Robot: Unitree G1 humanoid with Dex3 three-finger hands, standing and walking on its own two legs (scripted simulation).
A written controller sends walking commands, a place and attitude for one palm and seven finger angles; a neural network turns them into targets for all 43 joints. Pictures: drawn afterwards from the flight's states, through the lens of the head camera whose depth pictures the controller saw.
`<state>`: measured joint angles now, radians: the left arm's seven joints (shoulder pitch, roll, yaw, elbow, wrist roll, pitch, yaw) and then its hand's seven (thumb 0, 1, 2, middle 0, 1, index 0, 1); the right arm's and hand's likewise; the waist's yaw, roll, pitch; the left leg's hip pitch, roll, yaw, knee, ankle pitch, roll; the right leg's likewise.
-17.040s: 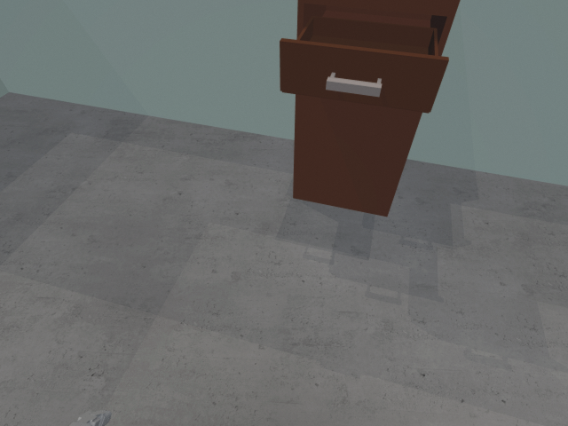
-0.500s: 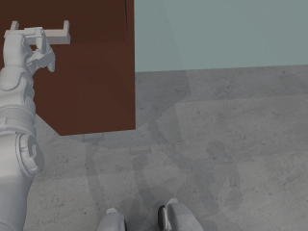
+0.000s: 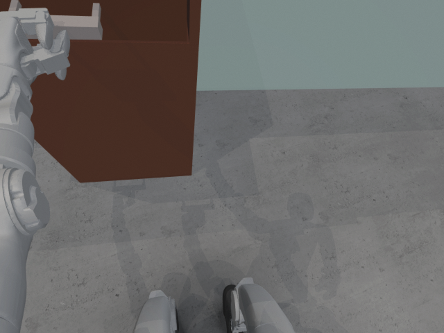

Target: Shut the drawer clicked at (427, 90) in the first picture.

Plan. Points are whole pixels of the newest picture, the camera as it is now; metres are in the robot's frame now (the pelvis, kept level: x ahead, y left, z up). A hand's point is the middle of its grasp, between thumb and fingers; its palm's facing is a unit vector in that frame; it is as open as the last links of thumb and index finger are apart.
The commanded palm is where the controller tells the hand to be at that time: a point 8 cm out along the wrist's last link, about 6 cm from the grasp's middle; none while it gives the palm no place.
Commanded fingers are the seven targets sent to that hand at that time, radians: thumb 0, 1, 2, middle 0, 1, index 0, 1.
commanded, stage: pull the fist back off the drawer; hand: left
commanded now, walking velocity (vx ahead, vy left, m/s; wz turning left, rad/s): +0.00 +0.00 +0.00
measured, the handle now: (55, 17) +0.63 +0.21 +0.10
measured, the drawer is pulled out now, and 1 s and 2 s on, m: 0.00 0.00 0.00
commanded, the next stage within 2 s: draw the hand back to the body in 0.60 s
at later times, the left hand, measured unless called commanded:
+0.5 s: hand (73, 56) +0.54 +0.17 +0.10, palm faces +0.00 -1.00 -0.02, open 3.1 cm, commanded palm +0.51 +0.22 +0.10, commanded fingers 0.00 0.90 0.90 -1.40 -1.60 -1.40 -1.60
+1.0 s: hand (51, 89) +0.47 +0.19 +0.12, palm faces +0.02 -1.00 -0.03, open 3.3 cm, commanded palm +0.42 +0.24 +0.14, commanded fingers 0.00 0.90 0.90 -1.40 -1.60 -1.40 -1.60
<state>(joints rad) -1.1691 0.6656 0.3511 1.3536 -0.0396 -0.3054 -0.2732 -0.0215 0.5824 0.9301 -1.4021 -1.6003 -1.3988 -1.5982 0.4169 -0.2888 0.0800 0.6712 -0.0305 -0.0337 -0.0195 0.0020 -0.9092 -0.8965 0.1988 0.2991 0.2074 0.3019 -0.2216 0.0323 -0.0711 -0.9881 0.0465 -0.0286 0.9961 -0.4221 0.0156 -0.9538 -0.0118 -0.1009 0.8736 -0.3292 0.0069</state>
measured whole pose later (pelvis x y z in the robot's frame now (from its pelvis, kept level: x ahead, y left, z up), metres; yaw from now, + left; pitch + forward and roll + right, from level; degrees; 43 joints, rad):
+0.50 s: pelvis +0.02 +0.00 +0.01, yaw -2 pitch +20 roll -3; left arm -0.91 0.51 0.41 1.13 -0.07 -0.34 -0.21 0.01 0.84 0.91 -1.40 -1.60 -1.40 -1.60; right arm 0.45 -0.27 0.05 0.62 -0.02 0.04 0.03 0.00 -0.91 -0.90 0.20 0.30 0.21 0.30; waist -0.18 0.04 -0.10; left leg -0.84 0.06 0.03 0.93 -0.45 0.02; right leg -0.84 0.00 -0.04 0.83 -0.34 0.02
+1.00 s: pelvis +0.06 -0.01 +0.04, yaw -1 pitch +14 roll -2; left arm -0.40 0.35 0.34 0.61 -0.21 -0.23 -0.25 0.01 0.90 0.90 -1.40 -1.60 -1.40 -1.60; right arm 0.34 -0.26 0.01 0.58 0.04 0.03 0.00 0.01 -0.91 -0.90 0.20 0.30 0.20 0.30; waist -0.08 0.05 -0.11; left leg -0.56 0.05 0.04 0.75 -0.43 0.00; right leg -0.58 0.00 -0.04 0.69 -0.35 0.01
